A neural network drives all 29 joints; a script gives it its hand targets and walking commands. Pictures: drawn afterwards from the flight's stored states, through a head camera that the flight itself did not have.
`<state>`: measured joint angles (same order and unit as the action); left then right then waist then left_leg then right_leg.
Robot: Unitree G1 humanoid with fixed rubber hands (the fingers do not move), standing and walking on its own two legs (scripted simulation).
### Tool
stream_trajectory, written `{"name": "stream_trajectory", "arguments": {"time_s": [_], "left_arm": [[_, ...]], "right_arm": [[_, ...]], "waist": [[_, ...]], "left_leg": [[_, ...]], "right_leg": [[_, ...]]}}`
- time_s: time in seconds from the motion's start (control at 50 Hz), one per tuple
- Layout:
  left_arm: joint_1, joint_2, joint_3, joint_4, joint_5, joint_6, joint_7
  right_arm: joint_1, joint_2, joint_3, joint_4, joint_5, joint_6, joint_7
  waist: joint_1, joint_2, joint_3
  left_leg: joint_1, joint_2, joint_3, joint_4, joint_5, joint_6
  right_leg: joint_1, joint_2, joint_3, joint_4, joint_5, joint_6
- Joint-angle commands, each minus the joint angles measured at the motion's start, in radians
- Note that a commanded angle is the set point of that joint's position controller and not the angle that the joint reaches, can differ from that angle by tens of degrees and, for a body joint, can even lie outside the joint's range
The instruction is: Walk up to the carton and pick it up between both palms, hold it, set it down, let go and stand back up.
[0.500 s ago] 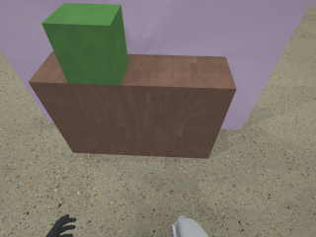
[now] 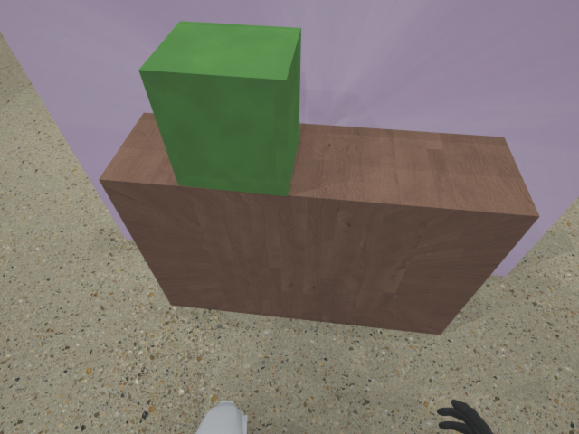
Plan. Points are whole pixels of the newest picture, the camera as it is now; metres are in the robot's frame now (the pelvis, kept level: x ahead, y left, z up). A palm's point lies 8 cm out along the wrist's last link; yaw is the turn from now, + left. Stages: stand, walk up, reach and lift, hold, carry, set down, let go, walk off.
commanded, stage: walk up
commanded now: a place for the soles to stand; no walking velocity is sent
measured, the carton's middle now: (235, 112) +0.73 +0.16 +0.04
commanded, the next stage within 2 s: none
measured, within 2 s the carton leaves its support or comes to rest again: neither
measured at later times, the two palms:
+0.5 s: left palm (76, 323) +0.29 +0.37 -0.08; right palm out of the picture +0.13 -0.13 -0.14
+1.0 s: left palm (13, 308) +0.32 +0.52 -0.12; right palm (307, 329) +0.29 -0.01 -0.08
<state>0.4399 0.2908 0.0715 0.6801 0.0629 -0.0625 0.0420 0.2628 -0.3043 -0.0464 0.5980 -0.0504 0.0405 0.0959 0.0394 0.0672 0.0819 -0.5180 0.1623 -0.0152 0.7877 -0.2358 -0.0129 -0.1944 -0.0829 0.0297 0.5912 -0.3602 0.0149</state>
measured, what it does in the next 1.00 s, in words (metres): steps to the left: left foot, then right foot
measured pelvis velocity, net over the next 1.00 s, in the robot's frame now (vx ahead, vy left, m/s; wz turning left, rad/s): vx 0.22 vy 0.26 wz -0.05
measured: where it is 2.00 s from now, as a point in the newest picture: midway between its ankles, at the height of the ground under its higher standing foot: outside the picture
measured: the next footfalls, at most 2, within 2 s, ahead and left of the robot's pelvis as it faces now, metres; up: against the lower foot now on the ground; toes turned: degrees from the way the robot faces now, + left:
left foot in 0.04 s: +0.15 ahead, +0.19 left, +0.00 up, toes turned +5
right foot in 0.42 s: +0.24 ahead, +0.02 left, +0.00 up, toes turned -8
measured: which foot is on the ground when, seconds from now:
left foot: up 0.00-0.02, down 0.04-0.44, up 0.46-0.76, down 0.78-1.00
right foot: down 0.00-0.04, up 0.06-0.40, down 0.42-0.80, up 0.82-1.00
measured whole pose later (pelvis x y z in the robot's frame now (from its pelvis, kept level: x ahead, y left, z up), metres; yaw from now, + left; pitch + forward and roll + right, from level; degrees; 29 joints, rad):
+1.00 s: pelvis +0.22 +0.26 +0.00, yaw -3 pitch -2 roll -1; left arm 0.31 0.31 0.03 0.65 0.03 0.06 0.02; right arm 0.32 -0.26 -0.02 0.61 -0.03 0.02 -0.01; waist -0.02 -0.05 0.08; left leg -0.38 0.05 0.02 0.69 -0.27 -0.01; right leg -0.41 -0.05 -0.01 1.00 -0.55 0.03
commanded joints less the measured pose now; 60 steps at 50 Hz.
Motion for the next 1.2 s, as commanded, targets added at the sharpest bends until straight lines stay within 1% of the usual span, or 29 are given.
{"name": "stream_trajectory", "arguments": {"time_s": [0.0,0.02,0.04,0.06,0.08,0.14,0.16,0.3,0.36,0.38,0.4,0.42,0.44,0.46,0.5,0.56,0.64,0.7,0.74,0.76,0.78,0.8,0.82,0.86,0.9,1.02,1.1,1.14,1.18], "left_arm": [[-0.040,0.111,0.028,-0.104,0.020,0.011,0.003],[0.030,0.025,-0.006,-0.109,0.015,0.018,-0.004],[0.045,-0.012,-0.015,-0.166,-0.012,0.025,-0.001],[0.037,0.048,0.004,-0.163,-0.023,0.038,0.017],[-0.033,0.096,0.015,-0.167,-0.022,0.045,0.024],[-0.049,0.109,0.026,-0.124,-0.043,0.043,0.015],[-0.029,0.093,0.025,-0.124,-0.042,0.040,0.008],[-0.105,0.009,-0.001,-0.141,-0.043,0.015,-0.004],[-0.030,0.034,0.017,-0.128,-0.032,0.010,0.012],[0.018,0.067,0.030,-0.119,-0.022,0.012,0.022],[0.089,0.125,0.048,-0.111,-0.003,0.014,0.035],[0.125,0.179,0.050,-0.127,0.024,0.019,0.052],[0.100,0.197,0.072,-0.100,0.016,0.040,0.065],[0.063,0.186,0.066,-0.105,0.005,0.037,0.072],[0.004,0.125,0.031,-0.102,0.000,0.017,0.064],[-0.105,0.134,0.028,-0.092,-0.002,-0.004,0.044],[-0.171,0.123,0.014,-0.105,-0.027,-0.010,0.009],[-0.122,0.148,0.015,-0.104,-0.040,0.014,-0.015],[-0.104,0.126,0.004,-0.120,-0.044,0.038,-0.025],[-0.036,0.078,-0.015,-0.112,-0.042,0.046,-0.030],[0.014,0.008,-0.044,-0.138,-0.039,0.053,-0.032],[0.054,0.032,-0.039,-0.144,-0.043,0.080,-0.016],[-0.005,0.097,-0.019,-0.130,-0.040,0.101,-0.006],[-0.090,0.134,-0.007,-0.122,-0.038,0.105,-0.003],[-0.036,0.117,-0.010,-0.091,-0.036,0.108,-0.007],[-0.134,0.107,-0.006,-0.110,-0.012,0.125,-0.032],[-0.160,0.084,-0.007,-0.109,-0.028,0.119,-0.051],[-0.127,0.083,-0.004,-0.100,-0.036,0.107,-0.060],[-0.078,0.111,0.006,-0.086,-0.040,0.090,-0.066]], "right_arm": [[0.278,-0.147,-0.074,0.016,0.004,-0.042,-0.033],[0.349,-0.194,-0.082,0.027,-0.005,-0.056,-0.042],[0.303,-0.277,-0.077,-0.015,-0.009,-0.064,-0.052],[0.202,-0.301,-0.089,-0.035,0.023,-0.046,-0.060],[0.148,-0.257,-0.071,-0.045,0.044,-0.041,-0.065],[0.119,-0.153,-0.040,-0.036,0.009,-0.037,-0.075],[0.108,-0.141,-0.034,-0.030,0.005,-0.039,-0.072],[0.158,-0.145,-0.022,0.005,-0.005,-0.032,-0.071],[0.116,-0.145,-0.009,0.001,0.007,-0.012,-0.059],[0.117,-0.136,-0.003,-0.007,0.008,-0.011,-0.053],[0.135,-0.092,0.014,-0.023,0.002,-0.014,-0.048],[0.194,-0.067,0.029,-0.030,-0.023,-0.003,-0.048],[0.175,-0.150,-0.010,-0.020,-0.025,0.036,-0.054],[0.116,-0.171,-0.017,-0.033,-0.032,0.052,-0.053],[0.068,-0.153,-0.026,-0.038,-0.032,0.049,-0.051],[0.158,-0.080,-0.017,-0.003,-0.012,0.028,-0.027],[0.152,-0.020,-0.002,0.000,0.046,-0.004,-0.020],[0.150,-0.050,-0.019,0.010,0.035,-0.032,-0.046],[0.229,-0.100,-0.047,0.034,0.024,-0.050,-0.075],[0.232,-0.127,-0.056,0.035,0.021,-0.058,-0.086],[0.218,-0.180,-0.060,-0.010,0.011,-0.067,-0.094],[0.172,-0.249,-0.063,-0.047,0.035,-0.052,-0.100],[0.088,-0.273,-0.081,-0.061,0.050,-0.038,-0.106],[0.067,-0.191,-0.047,-0.060,0.042,-0.036,-0.111],[0.072,-0.174,-0.042,-0.061,0.024,-0.036,-0.117],[0.150,-0.172,-0.052,-0.057,0.003,-0.043,-0.144],[0.110,-0.192,-0.056,-0.077,0.005,-0.040,-0.146],[0.063,-0.199,-0.053,-0.086,0.013,-0.034,-0.140],[0.044,-0.182,-0.040,-0.088,0.028,-0.028,-0.129]], "waist": [[-0.163,0.029,-0.094],[-0.188,0.229,-0.125],[-0.157,0.379,-0.115],[-0.141,0.320,-0.124],[-0.132,0.254,-0.024],[-0.095,0.076,0.057],[-0.079,0.058,0.041],[-0.107,0.065,-0.021],[-0.038,0.003,-0.058],[-0.004,-0.033,-0.075],[0.040,-0.160,-0.112],[0.036,-0.264,-0.133],[0.032,-0.170,-0.093],[0.021,-0.153,-0.020],[0.009,-0.068,0.072],[-0.049,-0.168,0.043],[-0.060,-0.315,0.018],[-0.043,-0.270,-0.071],[-0.077,-0.111,-0.129],[-0.071,0.016,-0.148],[-0.065,0.194,-0.142],[-0.048,0.191,-0.159],[-0.060,0.189,-0.097],[-0.064,0.138,-0.008],[-0.044,0.143,-0.020],[-0.086,0.071,-0.069],[-0.076,0.089,-0.099],[-0.036,0.076,-0.114],[0.008,0.013,-0.122]], "left_leg": [[0.526,-0.104,0.104,-0.190,-0.045,0.039],[0.574,-0.018,-0.017,-0.259,-0.139,0.075],[0.567,0.200,-0.431,-0.412,-0.167,0.163],[0.468,0.287,-0.618,-0.575,-0.407,0.262],[0.371,0.258,-0.588,-0.617,-0.431,0.251],[0.252,0.153,-0.238,-0.462,-0.098,0.226],[0.221,0.143,-0.195,-0.451,-0.047,0.230],[0.244,0.095,-0.072,-0.386,0.147,0.208],[0.098,0.047,-0.007,-0.250,0.032,0.134],[-0.005,0.017,0.021,-0.166,-0.018,0.091],[-0.141,-0.047,0.093,0.054,-0.089,0.032],[-0.217,-0.104,0.078,0.350,-0.397,-0.024],[-0.222,-0.094,0.036,0.469,-0.418,-0.006],[-0.243,-0.071,-0.001,0.497,-0.364,-0.004],[-0.249,-0.063,-0.042,0.498,-0.235,-0.023],[-0.110,-0.076,-0.032,0.412,-0.107,-0.042],[0.117,-0.070,0.028,0.089,-0.029,-0.027],[0.265,-0.130,0.105,-0.106,0.110,-0.024],[0.458,-0.172,0.132,-0.247,0.218,-0.019],[0.498,-0.140,0.083,-0.262,0.190,-0.019],[0.464,0.068,-0.199,-0.316,0.170,0.039],[0.312,0.232,-0.424,-0.398,0.084,0.178],[0.188,0.254,-0.480,-0.496,-0.115,0.249],[0.161,0.152,-0.369,-0.476,-0.071,0.212],[0.156,0.130,-0.289,-0.422,-0.019,0.199],[0.301,0.168,-0.353,-0.375,0.071,0.241],[0.254,0.148,-0.298,-0.347,0.090,0.231],[0.163,0.115,-0.232,-0.305,0.068,0.194],[0.043,0.051,-0.146,-0.216,-0.015,0.113]], "right_leg": [[-0.303,-0.048,0.045,0.197,-0.051,-0.121],[-0.380,0.058,-0.040,0.480,-0.158,-0.074],[-0.558,0.165,0.012,0.627,-0.336,-0.025],[-0.547,0.097,0.043,0.738,-0.333,-0.033],[-0.542,0.079,0.081,0.775,-0.252,-0.032],[-0.455,0.035,0.047,0.667,-0.101,-0.033],[-0.401,0.040,0.029,0.621,-0.090,-0.030],[-0.203,0.079,-0.103,0.171,0.040,-0.036],[0.081,0.102,-0.110,-0.024,0.227,-0.070],[0.208,0.070,-0.046,-0.041,0.194,-0.095],[0.334,-0.096,0.209,-0.113,-0.001,-0.162],[0.328,-0.387,0.649,-0.232,-0.143,-0.275],[0.197,-0.464,0.731,-0.286,-0.327,-0.377],[0.107,-0.435,0.715,-0.317,-0.352,-0.374],[0.034,-0.307,0.466,-0.313,-0.200,-0.282],[-0.061,-0.185,0.196,-0.298,0.012,-0.231],[-0.229,-0.070,-0.034,-0.237,0.130,-0.187],[-0.183,-0.069,-0.038,-0.071,0.209,-0.172],[-0.235,-0.048,-0.041,0.117,0.156,-0.119],[-0.275,-0.010,-0.083,0.233,0.025,-0.087],[-0.357,0.031,-0.091,0.375,-0.256,-0.032],[-0.299,0.023,-0.012,0.439,-0.320,0.006],[-0.285,0.004,0.003,0.504,-0.288,0.010],[-0.314,-0.011,0.041,0.491,-0.206,0.016],[-0.265,-0.015,0.023,0.437,-0.190,0.014],[-0.329,0.012,-0.001,0.389,-0.170,0.013],[-0.243,0.026,-0.012,0.282,-0.151,0.000],[-0.098,0.048,-0.042,0.123,-0.036,-0.020],[0.070,0.069,-0.041,-0.083,0.138,-0.059]]}}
